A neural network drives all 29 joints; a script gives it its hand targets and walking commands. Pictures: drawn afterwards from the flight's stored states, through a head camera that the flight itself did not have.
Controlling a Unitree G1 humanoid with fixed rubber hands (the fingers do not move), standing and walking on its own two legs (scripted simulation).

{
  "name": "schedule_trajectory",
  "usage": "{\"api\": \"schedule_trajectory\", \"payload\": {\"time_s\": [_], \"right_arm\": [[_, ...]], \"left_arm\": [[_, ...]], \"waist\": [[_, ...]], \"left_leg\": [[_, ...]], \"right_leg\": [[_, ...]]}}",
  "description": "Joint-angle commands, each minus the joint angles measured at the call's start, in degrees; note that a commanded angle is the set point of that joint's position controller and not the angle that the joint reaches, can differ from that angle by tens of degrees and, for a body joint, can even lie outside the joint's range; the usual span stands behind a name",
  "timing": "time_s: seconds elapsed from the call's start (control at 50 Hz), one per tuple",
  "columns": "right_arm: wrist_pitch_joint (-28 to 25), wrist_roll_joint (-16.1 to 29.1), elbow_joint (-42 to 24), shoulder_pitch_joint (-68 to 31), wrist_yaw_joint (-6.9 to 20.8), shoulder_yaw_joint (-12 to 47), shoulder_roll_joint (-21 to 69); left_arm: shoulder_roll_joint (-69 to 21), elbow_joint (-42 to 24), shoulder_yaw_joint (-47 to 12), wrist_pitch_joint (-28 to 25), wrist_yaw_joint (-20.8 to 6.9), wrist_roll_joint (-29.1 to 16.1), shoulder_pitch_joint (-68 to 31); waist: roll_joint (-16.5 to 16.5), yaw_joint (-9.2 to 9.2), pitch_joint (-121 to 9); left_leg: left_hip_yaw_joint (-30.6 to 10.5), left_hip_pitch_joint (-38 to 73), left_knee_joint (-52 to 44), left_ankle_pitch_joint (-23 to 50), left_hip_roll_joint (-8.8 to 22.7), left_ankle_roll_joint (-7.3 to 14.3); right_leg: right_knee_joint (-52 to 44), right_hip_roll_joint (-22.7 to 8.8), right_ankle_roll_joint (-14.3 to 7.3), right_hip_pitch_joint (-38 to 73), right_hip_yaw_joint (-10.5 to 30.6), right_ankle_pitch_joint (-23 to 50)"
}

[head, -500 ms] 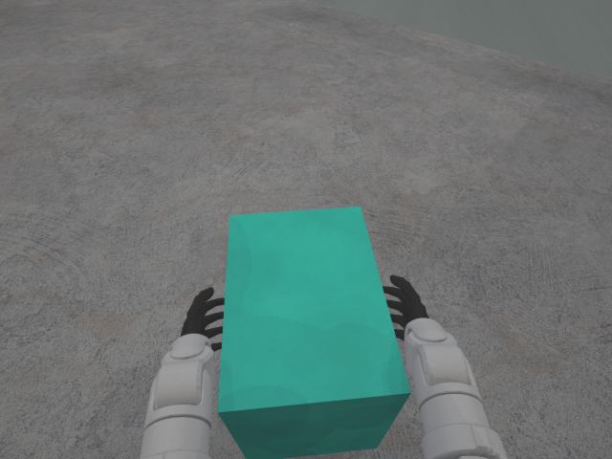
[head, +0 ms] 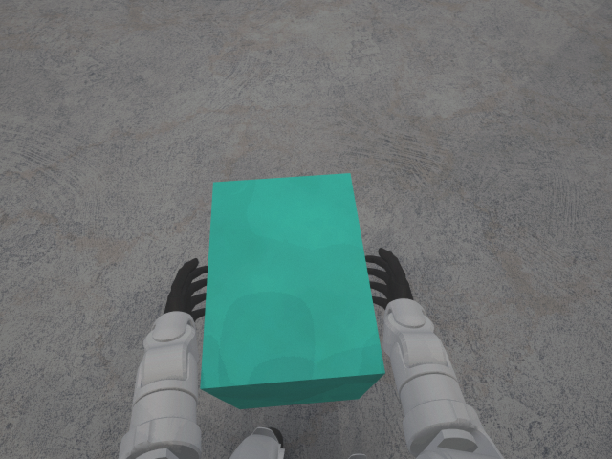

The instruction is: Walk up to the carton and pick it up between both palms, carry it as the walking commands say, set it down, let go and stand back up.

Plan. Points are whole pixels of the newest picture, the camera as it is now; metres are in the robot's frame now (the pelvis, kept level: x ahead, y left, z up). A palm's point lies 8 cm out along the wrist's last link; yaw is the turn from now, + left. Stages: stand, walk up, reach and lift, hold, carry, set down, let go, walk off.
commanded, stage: set down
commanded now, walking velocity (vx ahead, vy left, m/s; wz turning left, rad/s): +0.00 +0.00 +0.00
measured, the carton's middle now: (291, 298) +0.37 +0.06 -0.13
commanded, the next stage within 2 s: none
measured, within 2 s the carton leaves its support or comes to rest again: neither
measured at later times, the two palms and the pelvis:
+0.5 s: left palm (205, 309) +0.34 +0.20 -0.13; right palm (389, 296) +0.38 -0.10 -0.12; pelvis -0.01 +0.03 -0.06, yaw -2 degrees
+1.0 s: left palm (217, 310) +0.37 +0.20 -0.22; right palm (376, 307) +0.40 -0.09 -0.22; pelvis -0.02 +0.01 -0.13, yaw -3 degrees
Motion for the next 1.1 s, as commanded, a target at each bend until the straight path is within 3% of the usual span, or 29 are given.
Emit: {"api": "schedule_trajectory", "payload": {"time_s": [0.0, 0.04, 0.06, 0.08, 0.1, 0.14, 0.2, 0.22, 0.28, 0.3, 0.32, 0.34, 0.38, 0.42, 0.44, 0.5, 0.52, 0.6, 0.62, 0.66, 0.76, 0.84, 0.86, 0.88, 0.92, 0.94, 0.96, 1.02, 1.08], "right_arm": [[-4.23, 5.19, 3.08, -28.73, 12.43, 24.04, 44.70], [-5.27, 6.44, 1.76, -32.75, 13.80, 24.70, 43.56], [-5.76, 7.50, 0.82, -33.95, 14.55, 25.17, 43.85], [-6.13, 7.90, 0.71, -35.47, 15.17, 25.71, 43.80], [-5.70, 7.30, 3.23, -32.92, 15.89, 24.58, 44.11], [-5.26, 6.41, 4.55, -32.98, 16.95, 23.34, 43.80], [-4.35, 6.79, 8.03, -34.94, 18.77, 21.57, 43.60], [-4.49, 6.49, 7.13, -35.57, 18.91, 20.88, 44.14], [-3.57, 7.47, 9.15, -37.72, 20.34, 20.49, 43.24], [-3.60, 6.63, 8.89, -37.30, 20.17, 19.35, 43.10], [-4.07, 7.77, 8.21, -39.87, 20.35, 20.82, 43.56], [-3.90, 7.37, 8.20, -39.22, 19.87, 20.23, 43.62], [-4.04, 7.93, 8.95, -39.35, 19.42, 20.54, 44.86], [-4.16, 6.69, 10.12, -38.13, 18.71, 18.40, 43.95], [-4.34, 6.98, 9.89, -39.32, 18.57, 19.02, 44.22], [-4.04, 6.67, 10.68, -36.85, 17.55, 18.21, 44.38], [-4.42, 7.83, 9.47, -38.29, 17.22, 19.89, 45.39], [-5.45, 8.30, 7.92, -39.49, 15.42, 20.99, 46.06], [-5.86, 9.35, 7.84, -41.09, 14.98, 22.06, 46.23], [-5.97, 8.94, 8.26, -39.97, 13.93, 21.87, 46.26], [-6.16, 9.01, 7.65, -40.83, 12.20, 22.53, 45.36], [-6.40, 10.23, 5.28, -46.07, 10.86, 23.74, 44.95], [-6.39, 10.42, 5.39, -45.90, 10.56, 24.04, 45.69], [-6.61, 10.67, 4.45, -45.91, 10.20, 24.86, 45.10], [-6.36, 11.30, 4.87, -46.71, 9.65, 25.93, 47.37], [-6.32, 10.75, 6.00, -45.92, 9.34, 24.27, 45.93], [-6.37, 10.87, 4.79, -47.58, 9.11, 25.09, 45.59], [-5.99, 10.39, 5.97, -48.78, 8.26, 23.65, 44.91], [-5.86, 10.16, 6.64, -49.96, 7.95, 23.22, 44.01]], "left_arm": [[-48.40, 2.55, -30.03, -3.65, -9.42, -6.99, -28.81], [-51.59, 3.33, -30.88, -4.05, -8.15, -7.11, -29.23], [-53.22, 2.22, -32.98, -4.31, -7.54, -8.48, -31.04], [-54.38, 2.70, -32.63, -4.53, -6.85, -8.45, -30.26], [-53.81, 2.03, -33.22, -4.61, -6.47, -9.00, -30.94], [-55.72, 3.06, -33.81, -4.17, -5.68, -9.04, -30.83], [-53.71, 2.57, -32.22, -3.95, -4.59, -7.66, -33.86], [-54.59, 1.09, -34.09, -4.09, -4.59, -8.82, -35.81], [-55.15, 2.78, -32.04, -3.54, -3.73, -7.87, -34.84], [-54.33, 2.56, -32.20, -3.54, -3.78, -7.67, -35.19], [-55.04, 4.18, -30.44, -3.73, -3.30, -7.64, -34.04], [-54.29, 2.07, -31.61, -4.09, -3.39, -8.13, -36.50], [-53.06, 2.18, -31.31, -4.49, -3.47, -8.27, -38.02], [-52.48, 2.22, -30.86, -4.71, -3.34, -7.83, -38.04], [-52.67, 2.78, -30.62, -4.86, -3.11, -7.43, -37.75], [-51.57, 3.12, -30.88, -4.77, -3.54, -7.43, -38.57], [-50.89, 2.64, -30.64, -5.28, -3.60, -7.11, -38.65], [-50.56, 2.18, -30.42, -6.84, -4.07, -7.46, -39.92], [-49.87, 1.92, -30.67, -7.08, -4.09, -8.06, -41.94], [-48.40, 3.57, -29.80, -7.24, -4.29, -7.56, -40.91], [-47.56, 5.23, -28.95, -7.30, -5.21, -7.96, -42.81], [-45.46, 5.71, -26.64, -7.14, -5.35, -7.55, -44.01], [-45.88, 5.36, -28.00, -7.26, -5.54, -9.10, -46.37], [-45.81, 6.23, -27.20, -7.06, -5.69, -8.58, -44.57], [-45.21, 6.15, -27.02, -7.40, -5.90, -9.40, -45.44], [-45.01, 5.29, -27.75, -7.24, -5.80, -9.59, -47.71], [-43.81, 6.34, -26.65, -7.18, -5.75, -9.48, -47.77], [-44.45, 8.81, -25.96, -6.53, -6.23, -9.79, -49.06], [-43.18, 9.41, -23.68, -6.42, -6.16, -8.90, -49.12]], "waist": [[1.72, -0.45, -27.73], [3.92, 0.35, -31.65], [4.04, -0.74, -35.11], [4.73, 0.46, -36.92], [4.55, -0.84, -37.74], [3.13, -2.23, -37.92], [4.77, -0.40, -35.27], [3.96, -2.58, -37.16], [4.53, -0.56, -37.29], [4.93, -2.12, -37.69], [4.04, 0.24, -38.23], [3.11, -1.64, -38.35], [1.92, -1.20, -39.56], [2.39, -2.57, -39.86], [2.91, -1.44, -40.57], [3.31, -2.77, -42.38], [2.55, -1.09, -43.47], [2.41, -0.85, -48.06], [2.04, 0.27, -48.81], [0.27, -0.78, -49.61], [0.79, 0.12, -51.39], [0.12, 2.80, -52.97], [-1.09, 0.54, -52.89], [0.10, 2.21, -54.41], [-3.05, 2.63, -56.35], [-0.64, 1.10, -56.32], [-2.14, 2.17, -56.00], [-1.36, 1.06, -54.66], [-1.36, 2.21, -53.96]], "left_leg": [[0.43, 16.94, 5.25, 11.44, -2.41, 0.72], [-0.60, 20.15, 6.64, 12.31, -2.09, 0.02], [-1.73, 22.57, 7.54, 12.25, -1.64, -0.51], [-1.87, 21.94, 8.51, 13.46, -1.84, -0.73], [-2.62, 23.40, 9.35, 14.30, -1.45, -1.08], [-3.51, 23.32, 10.25, 10.50, -1.65, -1.47], [-3.59, 18.71, 10.85, 2.60, -1.93, -1.70], [-4.51, 20.50, 11.37, 1.84, -1.54, -1.77], [-5.14, 18.82, 12.56, -0.52, -1.49, -1.99], [-4.99, 17.64, 13.76, -0.46, -1.65, -1.98], [-5.26, 17.96, 14.22, -0.12, -1.96, -1.50], [-4.47, 16.09, 15.47, 1.61, -2.01, -1.42], [-2.65, 13.70, 17.13, 2.51, -2.59, -1.35], [-3.56, 12.47, 18.18, 5.22, -2.63, -1.13], [-3.53, 11.56, 18.85, 5.68, -2.66, -1.26], [-1.77, 10.23, 20.55, 7.52, -3.07, -1.28], [-0.76, 8.59, 21.50, 9.41, -3.29, -0.97], [0.38, 3.37, 24.90, 15.12, -3.90, -0.87], [0.63, 2.93, 25.84, 13.23, -3.80, -0.76], [1.41, -0.97, 27.11, 11.96, -4.01, -0.54], [2.35, -5.63, 30.29, 11.23, -4.33, -0.74], [2.62, -9.41, 32.32, 8.73, -4.82, -0.29], [2.77, -10.05, 33.25, 7.84, -4.81, -0.25], [3.58, -11.91, 34.44, 9.21, -4.91, -0.49], [3.95, -13.15, 36.18, 8.88, -5.12, -0.18], [3.40, -13.40, 35.87, 8.32, -5.02, -0.53], [3.75, -14.80, 36.69, 7.28, -4.89, -0.47], [3.96, -17.61, 38.33, 4.18, -5.11, -0.39], [4.56, -21.22, 39.87, 4.66, -5.28, -0.44]], "right_leg": [[-1.55, -0.45, 1.43, -4.26, 4.08, 10.76], [1.22, 0.62, 0.37, -10.01, 3.22, 7.94], [2.76, 1.30, 0.13, -12.34, 2.36, 7.34], [3.77, 1.42, -0.06, -13.64, 2.60, 7.65], [4.45, 1.58, -0.11, -16.98, 2.34, 7.05], [5.54, 1.91, -0.32, -20.42, 2.09, 4.19], [7.38, 1.57, -0.52, -24.68, 2.30, -0.98], [8.70, 1.87, -0.31, -25.98, 1.83, -0.53], [11.13, 1.81, -0.33, -30.52, 1.48, -2.66], [11.99, 1.64, -0.28, -30.97, 1.62, -1.83], [12.48, 1.69, -0.36, -30.96, 2.07, -2.24], [13.03, 1.91, 0.00, -31.13, 1.73, -0.63], [13.79, 2.33, 0.54, -32.12, 1.33, -0.91], [15.20, 2.48, 0.62, -33.69, 1.13, 1.51], [16.19, 2.46, 0.64, -34.78, 1.14, 1.40], [16.55, 2.73, 1.19, -35.71, 0.47, 2.00], [17.10, 2.63, 1.70, -34.87, 0.59, 3.36], [19.75, 3.09, 2.60, -36.01, 0.72, 8.14], [20.33, 3.06, 2.86, -36.36, 0.99, 6.82], [21.08, 2.99, 3.55, -36.04, 0.90, 7.00], [24.33, 3.31, 3.89, -39.53, 0.88, 5.98], [27.43, 3.70, 4.39, -41.14, 0.50, 3.77], [27.54, 3.97, 4.44, -41.61, 0.08, 3.18], [28.24, 3.93, 4.29, -39.35, 0.94, 5.20], [29.17, 4.06, 5.22, -39.57, 0.50, 5.05], [30.39, 4.37, 4.77, -40.92, -0.04, 4.74], [30.40, 4.24, 4.94, -41.59, 0.44, 3.47], [31.71, 4.17, 4.67, -43.26, 0.53, 0.80], [33.24, 4.58, 4.72, -44.45, 0.45, 1.30]]}}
